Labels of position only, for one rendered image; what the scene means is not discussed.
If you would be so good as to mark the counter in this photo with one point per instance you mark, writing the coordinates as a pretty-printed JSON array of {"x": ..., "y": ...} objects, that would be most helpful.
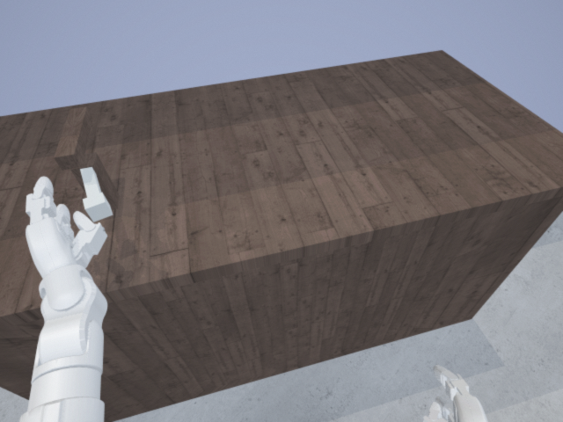
[{"x": 268, "y": 224}]

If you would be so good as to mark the robot right hand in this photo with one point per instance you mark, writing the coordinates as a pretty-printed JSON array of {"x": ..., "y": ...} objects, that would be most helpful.
[{"x": 465, "y": 407}]

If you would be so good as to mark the robot left hand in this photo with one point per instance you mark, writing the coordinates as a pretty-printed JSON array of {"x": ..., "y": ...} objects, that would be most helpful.
[{"x": 49, "y": 236}]

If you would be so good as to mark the left robot forearm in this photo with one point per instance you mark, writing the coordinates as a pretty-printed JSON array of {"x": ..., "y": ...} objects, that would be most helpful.
[{"x": 69, "y": 358}]

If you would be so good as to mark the tap lever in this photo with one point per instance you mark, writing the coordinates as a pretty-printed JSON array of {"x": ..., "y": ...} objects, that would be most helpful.
[{"x": 96, "y": 204}]

